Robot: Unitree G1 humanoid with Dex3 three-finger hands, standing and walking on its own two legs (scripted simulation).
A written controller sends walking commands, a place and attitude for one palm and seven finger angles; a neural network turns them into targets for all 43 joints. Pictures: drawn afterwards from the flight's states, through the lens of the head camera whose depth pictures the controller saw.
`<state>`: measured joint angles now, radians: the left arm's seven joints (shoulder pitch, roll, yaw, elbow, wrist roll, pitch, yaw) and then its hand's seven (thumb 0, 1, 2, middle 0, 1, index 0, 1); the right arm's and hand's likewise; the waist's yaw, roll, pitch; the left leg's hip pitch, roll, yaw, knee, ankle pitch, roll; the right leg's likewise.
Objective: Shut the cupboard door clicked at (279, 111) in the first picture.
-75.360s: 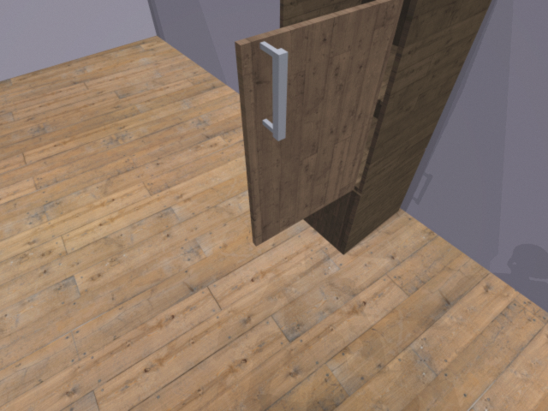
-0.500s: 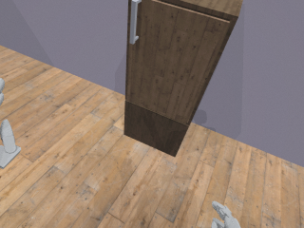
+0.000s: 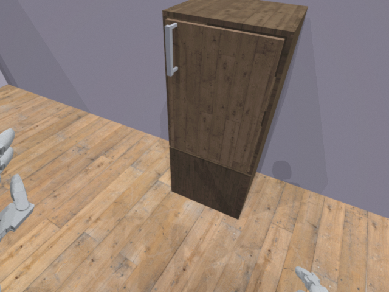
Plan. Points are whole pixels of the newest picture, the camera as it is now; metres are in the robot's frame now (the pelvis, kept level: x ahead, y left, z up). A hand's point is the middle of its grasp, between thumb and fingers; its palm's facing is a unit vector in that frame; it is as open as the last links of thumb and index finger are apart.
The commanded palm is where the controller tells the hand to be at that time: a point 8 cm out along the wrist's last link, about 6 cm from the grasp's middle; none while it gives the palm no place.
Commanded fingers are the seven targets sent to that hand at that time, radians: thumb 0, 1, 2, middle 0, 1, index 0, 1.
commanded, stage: stop stepping back and stand still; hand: left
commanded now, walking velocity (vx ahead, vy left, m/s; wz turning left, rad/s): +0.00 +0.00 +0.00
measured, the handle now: (172, 50) +0.86 +0.14 +0.17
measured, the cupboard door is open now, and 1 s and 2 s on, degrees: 0 0 0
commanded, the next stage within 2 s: let the arm hang, fingers relaxed in 1.02 s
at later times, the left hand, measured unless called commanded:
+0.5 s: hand (8, 215) +0.18 +0.29 +0.17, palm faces +0.41 -0.77 -0.48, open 7.4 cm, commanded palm +0.13 +0.32 +0.19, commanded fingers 0.00 0.90 0.90 -0.20 -0.30 -0.20 -0.30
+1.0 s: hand out of the picture +0.15 +0.32 +0.16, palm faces +0.43 -0.78 -0.45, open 7.4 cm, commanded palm +0.09 +0.36 +0.19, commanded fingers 0.00 0.90 0.90 -0.20 -0.30 -0.20 -0.30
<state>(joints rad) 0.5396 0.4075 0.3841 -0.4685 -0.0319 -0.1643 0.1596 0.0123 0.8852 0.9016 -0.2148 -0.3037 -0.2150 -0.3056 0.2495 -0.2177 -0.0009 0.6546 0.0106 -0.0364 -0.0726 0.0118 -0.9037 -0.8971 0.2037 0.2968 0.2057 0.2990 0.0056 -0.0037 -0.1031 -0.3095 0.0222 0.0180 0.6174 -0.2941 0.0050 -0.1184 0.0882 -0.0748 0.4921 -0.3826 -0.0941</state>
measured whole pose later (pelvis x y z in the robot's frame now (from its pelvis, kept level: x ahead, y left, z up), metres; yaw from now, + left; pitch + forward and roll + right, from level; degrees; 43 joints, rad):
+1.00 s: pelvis -0.04 +0.05 +0.01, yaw +1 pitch +1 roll -2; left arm 0.55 0.39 0.38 -0.43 -0.04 -0.16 0.15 0.01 0.89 0.90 -0.21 -0.30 -0.21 -0.31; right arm 0.24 -0.20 0.03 0.62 0.00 -0.08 -0.08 0.01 -0.90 -0.90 0.20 0.30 0.21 0.30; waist 0.01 0.01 -0.03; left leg -0.30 -0.04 0.04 0.43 -0.15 0.07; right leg -0.15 0.02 -0.07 0.39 -0.26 -0.01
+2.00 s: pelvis -0.05 +0.03 +0.01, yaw +1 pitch -3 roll +0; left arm 0.30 0.18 0.00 1.15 0.01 0.00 0.03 0.00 0.91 0.90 -0.20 -0.30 -0.20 -0.30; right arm 0.28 -0.16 0.02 1.13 -0.02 0.02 -0.03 0.00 -0.91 -0.90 0.20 0.30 0.20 0.30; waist -0.01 0.03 0.01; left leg -0.22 -0.04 0.02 0.40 -0.13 0.05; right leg -0.08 0.02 -0.08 0.40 -0.27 -0.04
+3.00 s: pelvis -0.02 +0.02 +0.01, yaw +2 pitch -2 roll +0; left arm 0.32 0.13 0.00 1.16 0.01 -0.01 0.04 0.00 0.91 0.90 -0.20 -0.30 -0.20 -0.30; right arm 0.28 -0.15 0.02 1.14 -0.01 0.00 -0.04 0.00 -0.91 -0.90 0.20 0.30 0.20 0.30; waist -0.01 0.00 0.03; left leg -0.20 -0.04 0.01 0.40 -0.17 0.04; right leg -0.04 0.03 -0.08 0.37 -0.30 -0.05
